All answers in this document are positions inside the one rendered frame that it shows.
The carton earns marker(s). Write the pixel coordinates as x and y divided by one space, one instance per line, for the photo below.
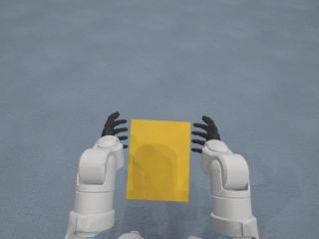
159 160

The right robot hand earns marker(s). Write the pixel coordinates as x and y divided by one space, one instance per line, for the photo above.
211 129

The left robot forearm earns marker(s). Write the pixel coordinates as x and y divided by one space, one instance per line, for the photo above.
96 181

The right robot forearm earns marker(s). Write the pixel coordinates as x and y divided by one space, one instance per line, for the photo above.
231 214

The left robot hand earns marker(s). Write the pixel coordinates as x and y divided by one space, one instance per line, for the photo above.
111 123

